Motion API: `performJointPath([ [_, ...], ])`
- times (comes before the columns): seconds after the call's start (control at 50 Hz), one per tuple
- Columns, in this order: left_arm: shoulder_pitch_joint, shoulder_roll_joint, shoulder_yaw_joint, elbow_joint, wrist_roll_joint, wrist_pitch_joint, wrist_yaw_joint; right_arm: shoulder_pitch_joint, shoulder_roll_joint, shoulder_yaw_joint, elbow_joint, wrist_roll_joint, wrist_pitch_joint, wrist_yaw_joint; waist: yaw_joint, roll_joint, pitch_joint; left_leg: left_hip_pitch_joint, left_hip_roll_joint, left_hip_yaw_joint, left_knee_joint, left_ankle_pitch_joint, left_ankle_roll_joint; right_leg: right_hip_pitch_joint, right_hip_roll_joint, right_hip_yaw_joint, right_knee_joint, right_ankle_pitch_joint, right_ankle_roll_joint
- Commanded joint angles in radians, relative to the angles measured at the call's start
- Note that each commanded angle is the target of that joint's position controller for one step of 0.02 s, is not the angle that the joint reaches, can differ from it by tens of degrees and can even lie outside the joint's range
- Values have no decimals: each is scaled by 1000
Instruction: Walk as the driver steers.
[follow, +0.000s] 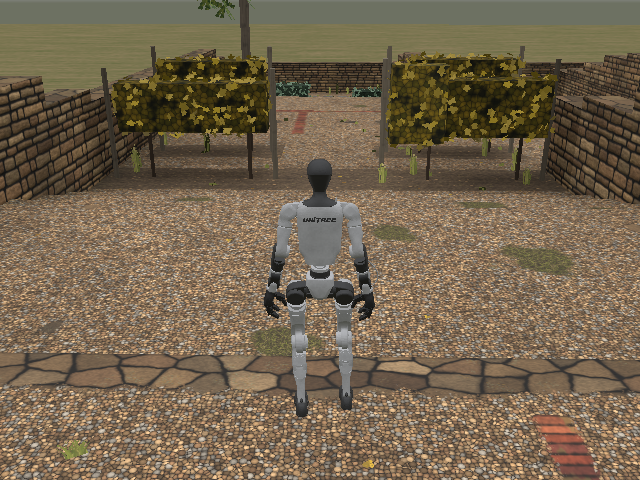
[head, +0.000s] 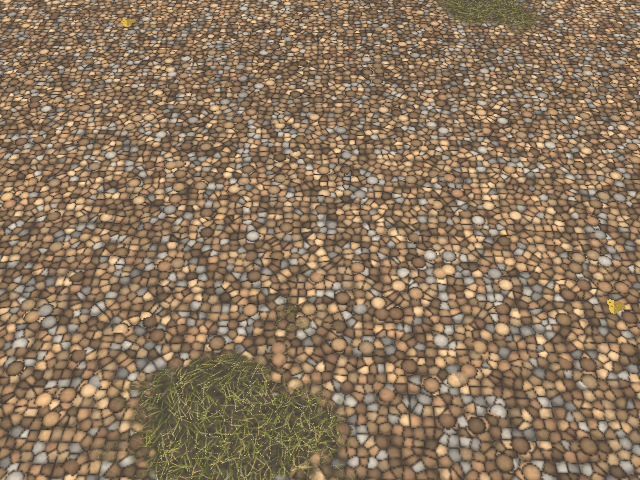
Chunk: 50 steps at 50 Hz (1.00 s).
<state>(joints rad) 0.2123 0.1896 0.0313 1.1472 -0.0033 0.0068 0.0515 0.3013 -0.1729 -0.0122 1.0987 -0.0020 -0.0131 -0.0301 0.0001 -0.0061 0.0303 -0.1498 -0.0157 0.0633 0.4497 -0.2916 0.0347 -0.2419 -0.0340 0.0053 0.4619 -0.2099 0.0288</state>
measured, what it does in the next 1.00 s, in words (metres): lifts its right foot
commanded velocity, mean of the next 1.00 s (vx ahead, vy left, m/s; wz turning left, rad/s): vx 0.07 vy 0.00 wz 0.00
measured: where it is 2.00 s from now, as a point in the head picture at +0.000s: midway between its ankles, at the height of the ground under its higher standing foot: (364, 419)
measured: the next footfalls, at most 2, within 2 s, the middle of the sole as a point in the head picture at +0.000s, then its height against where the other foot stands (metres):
right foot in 1.04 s outside the picture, level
left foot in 1.56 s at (302, 467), level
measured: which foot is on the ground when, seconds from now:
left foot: down 0.00-1.00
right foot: down 0.00-0.76, up 0.78-1.00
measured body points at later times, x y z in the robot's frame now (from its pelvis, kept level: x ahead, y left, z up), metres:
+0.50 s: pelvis +0.00 +0.00 +0.00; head +0.02 +0.00 +0.45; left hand +0.02 +0.24 -0.16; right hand -0.01 -0.23 -0.16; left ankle -0.03 +0.09 -0.74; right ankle +0.02 -0.14 -0.74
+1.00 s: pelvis +0.06 -0.04 +0.00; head +0.07 -0.05 +0.45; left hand +0.13 +0.22 -0.14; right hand +0.00 -0.29 -0.16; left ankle -0.03 +0.09 -0.74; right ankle +0.10 -0.16 -0.72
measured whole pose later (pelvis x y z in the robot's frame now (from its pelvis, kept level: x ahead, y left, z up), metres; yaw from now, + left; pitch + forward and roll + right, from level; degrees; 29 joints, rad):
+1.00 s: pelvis +0.06 -0.04 +0.00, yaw +0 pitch +1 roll +1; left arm 0.20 0.22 0.06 1.07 -0.04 -0.08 0.00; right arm 0.45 -0.23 -0.06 1.07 0.03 -0.05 -0.03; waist -0.03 0.03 -0.01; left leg -0.05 0.03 0.04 0.39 -0.35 0.01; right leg -0.40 -0.06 -0.07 0.68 -0.33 -0.05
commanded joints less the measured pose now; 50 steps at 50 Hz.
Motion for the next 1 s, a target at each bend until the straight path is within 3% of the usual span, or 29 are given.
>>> performJointPath([
  [0.02,43,93,13,-17,0,-4,3,75,-89,-14,-13,0,-4,-2,0,9,18,-80,61,-62,-105,145,14,49,-13,12,-44,143,-36],
  [0.7,75,82,14,-19,-2,-4,6,113,-77,-17,-24,2,-7,-3,0,10,29,-77,60,-65,-105,158,17,47,-13,11,-40,143,-31],
  [0.72,92,71,11,-10,-2,-3,7,132,-73,-17,-15,3,-5,-4,-1,18,6,-65,56,-65,-119,49,23,54,4,-9,-29,59,-31],
  [0.74,89,71,13,-10,-7,-2,8,142,-97,-26,-13,11,-2,-8,-10,39,20,-70,62,-88,-141,-143,44,20,37,-47,22,-79,-34],
  [0.76,72,75,17,-22,-11,-5,8,146,-139,-40,-20,20,0,-12,-23,86,50,-77,109,-162,-184,-357,85,-57,68,-88,105,-219,-39],
  [0.78,27,77,18,-47,-11,-15,5,170,-173,-52,-25,27,-3,-14,-43,136,97,-69,209,-294,-258,-523,139,-174,69,-106,209,-264,-47],
  [0.8,-19,68,15,-77,-13,-30,-3,181,-209,-67,-30,28,-12,-15,-60,184,143,-81,323,-439,-323,-580,202,-254,25,-74,332,-248,-66],
  [0.82,-61,72,17,-101,-20,-46,-13,187,-208,-70,-35,16,-27,-16,-70,180,180,-51,391,-525,-360,-532,244,-371,-21,-25,461,-289,-80],
  [0.84,-67,80,23,-112,-28,-59,-22,182,-188,-68,-39,9,-42,-14,-58,147,192,16,415,-545,-357,-454,255,-479,-57,12,549,-306,-91],
  [0.9,-64,93,34,-121,-34,-96,-42,130,-157,-62,-66,29,-59,-4,-30,76,133,105,328,-364,-319,-212,178,-471,-91,9,402,-223,-101],
  [0.96,-40,59,30,-110,-34,-105,-57,125,-197,-71,-73,31,-51,3,-10,115,88,-47,240,-208,-268,-141,153,-185,-13,-99,216,-143,-75],
  [1.0,80,73,43,-65,-35,-97,-59,111,-203,-71,-78,39,-49,7,49,99,63,-185,212,-169,-178,-152,139,51,48,-153,119,-16,-63],
])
